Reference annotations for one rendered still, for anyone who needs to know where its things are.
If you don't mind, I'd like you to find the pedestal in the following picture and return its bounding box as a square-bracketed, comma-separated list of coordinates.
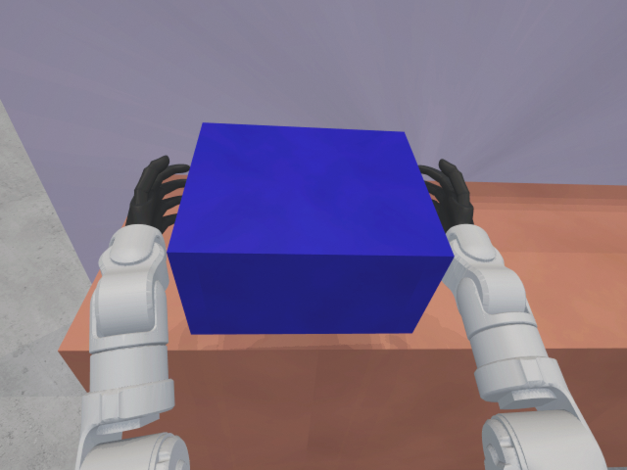
[58, 174, 627, 470]

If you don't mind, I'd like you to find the carton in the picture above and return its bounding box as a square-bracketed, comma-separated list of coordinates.
[167, 122, 455, 335]

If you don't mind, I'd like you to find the left robot upper arm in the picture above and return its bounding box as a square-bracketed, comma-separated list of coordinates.
[79, 432, 190, 470]

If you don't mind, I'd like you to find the robot left forearm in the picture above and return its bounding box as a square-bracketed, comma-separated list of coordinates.
[74, 224, 175, 470]

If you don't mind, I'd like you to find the left robot hand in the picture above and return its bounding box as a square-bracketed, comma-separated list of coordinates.
[125, 156, 190, 235]

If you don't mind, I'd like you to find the robot right forearm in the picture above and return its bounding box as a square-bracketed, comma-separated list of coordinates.
[442, 224, 607, 470]

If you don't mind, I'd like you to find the right robot upper arm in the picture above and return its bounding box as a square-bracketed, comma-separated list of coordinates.
[482, 409, 604, 470]

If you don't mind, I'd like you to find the right robot hand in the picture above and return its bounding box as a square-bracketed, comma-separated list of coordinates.
[418, 159, 474, 234]

